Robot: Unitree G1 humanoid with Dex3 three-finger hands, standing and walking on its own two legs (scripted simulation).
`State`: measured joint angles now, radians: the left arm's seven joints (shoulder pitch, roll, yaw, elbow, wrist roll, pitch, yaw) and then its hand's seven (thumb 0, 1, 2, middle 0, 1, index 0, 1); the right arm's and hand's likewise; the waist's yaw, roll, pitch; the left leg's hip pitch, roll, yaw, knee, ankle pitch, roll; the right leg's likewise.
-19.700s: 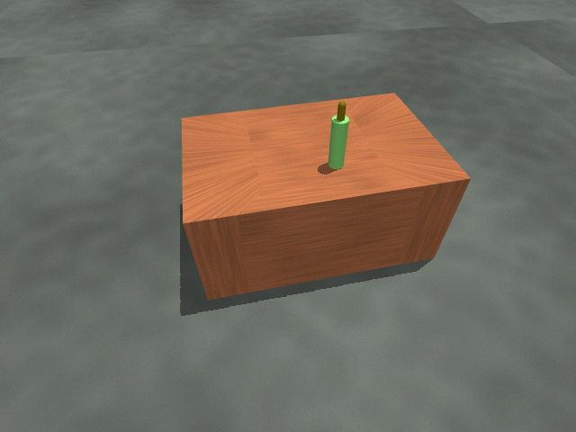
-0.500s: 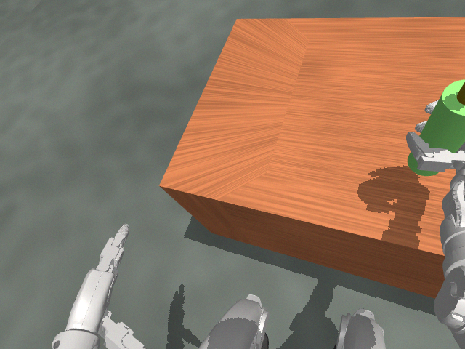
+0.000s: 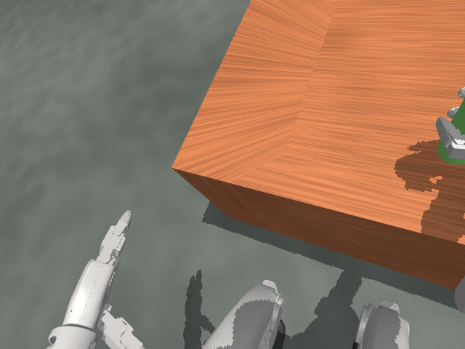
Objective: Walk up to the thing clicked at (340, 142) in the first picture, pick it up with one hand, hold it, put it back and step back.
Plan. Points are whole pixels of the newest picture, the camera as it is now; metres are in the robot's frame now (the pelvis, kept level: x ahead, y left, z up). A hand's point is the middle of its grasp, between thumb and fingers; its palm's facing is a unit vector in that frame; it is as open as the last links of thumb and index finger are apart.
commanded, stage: lower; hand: right
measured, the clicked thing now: out of the picture +0.53 -0.21 +0.00
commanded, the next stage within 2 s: loosen in 0.52 s
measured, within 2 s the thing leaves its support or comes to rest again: neither
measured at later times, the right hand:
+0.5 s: hand (460, 131) +0.54 -0.21 -0.07, palm faces +0.19 +0.98 +0.00, open 7.7 cm
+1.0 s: hand (462, 131) +0.54 -0.21 -0.07, palm faces +0.20 +0.98 +0.00, open 8.2 cm
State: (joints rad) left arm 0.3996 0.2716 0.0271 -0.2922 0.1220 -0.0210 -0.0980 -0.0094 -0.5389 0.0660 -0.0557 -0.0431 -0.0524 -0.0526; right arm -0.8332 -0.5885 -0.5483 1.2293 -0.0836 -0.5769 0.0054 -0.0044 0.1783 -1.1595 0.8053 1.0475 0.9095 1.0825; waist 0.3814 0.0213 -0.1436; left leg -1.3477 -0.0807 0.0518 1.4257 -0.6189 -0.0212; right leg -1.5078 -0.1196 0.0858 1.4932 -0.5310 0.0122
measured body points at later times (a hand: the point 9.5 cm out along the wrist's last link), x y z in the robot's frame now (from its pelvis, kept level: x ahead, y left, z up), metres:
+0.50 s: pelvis -0.01 +0.00 -0.02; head +0.19 -0.10 +0.37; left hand +0.18 +0.25 +0.08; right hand +0.52 -0.26 -0.06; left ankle +0.03 +0.14 -0.57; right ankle +0.06 -0.13 -0.57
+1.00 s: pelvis -0.02 +0.00 -0.04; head +0.18 -0.09 +0.36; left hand +0.16 +0.25 +0.09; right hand +0.52 -0.26 -0.06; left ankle +0.03 +0.14 -0.57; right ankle +0.06 -0.13 -0.57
